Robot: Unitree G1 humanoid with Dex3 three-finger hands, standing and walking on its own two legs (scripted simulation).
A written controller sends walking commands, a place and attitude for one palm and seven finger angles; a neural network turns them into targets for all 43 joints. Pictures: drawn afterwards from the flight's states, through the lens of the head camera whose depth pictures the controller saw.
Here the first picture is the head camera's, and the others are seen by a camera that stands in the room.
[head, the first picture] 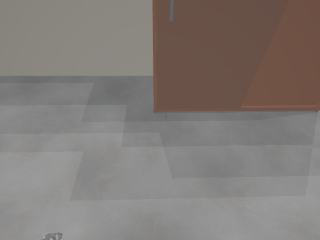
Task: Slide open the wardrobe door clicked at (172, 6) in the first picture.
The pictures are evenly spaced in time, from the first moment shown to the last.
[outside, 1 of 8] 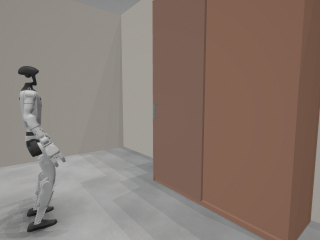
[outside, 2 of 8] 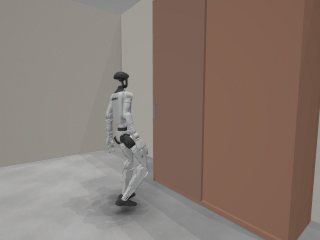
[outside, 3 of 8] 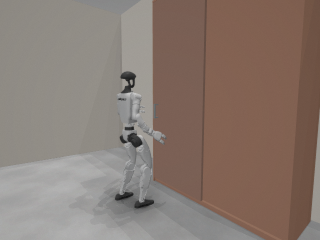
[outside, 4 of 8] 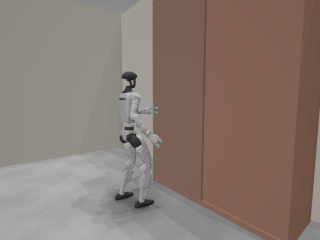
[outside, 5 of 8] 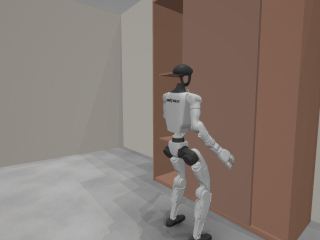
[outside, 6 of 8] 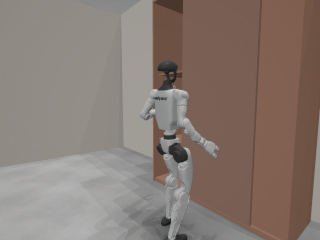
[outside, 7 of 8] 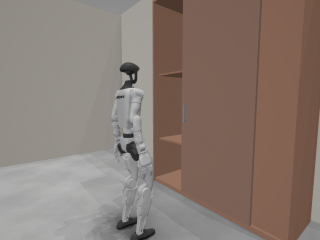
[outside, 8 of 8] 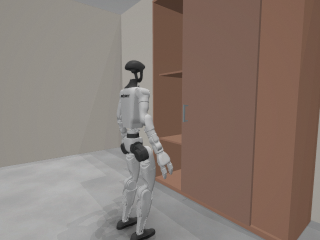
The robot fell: no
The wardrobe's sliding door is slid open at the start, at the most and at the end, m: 0.00 0.48 0.48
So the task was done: yes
